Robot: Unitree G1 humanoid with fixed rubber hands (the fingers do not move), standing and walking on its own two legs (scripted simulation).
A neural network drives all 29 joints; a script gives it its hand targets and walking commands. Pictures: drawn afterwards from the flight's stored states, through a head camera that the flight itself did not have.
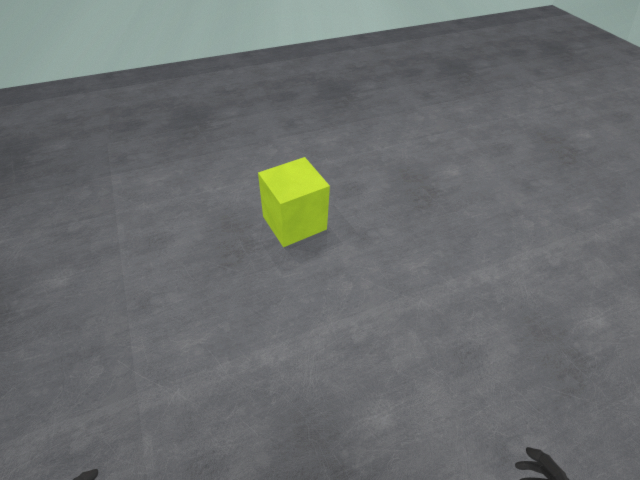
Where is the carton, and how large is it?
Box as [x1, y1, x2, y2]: [258, 157, 329, 246]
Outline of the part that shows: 304,157 258,172 263,216 283,246 326,229 329,185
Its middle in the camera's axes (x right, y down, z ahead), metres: -0.10 -0.17 +1.60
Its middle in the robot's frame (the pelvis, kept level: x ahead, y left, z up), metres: +1.22 +0.08 -0.65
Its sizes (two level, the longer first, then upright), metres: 0.210 0.200 0.250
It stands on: the floor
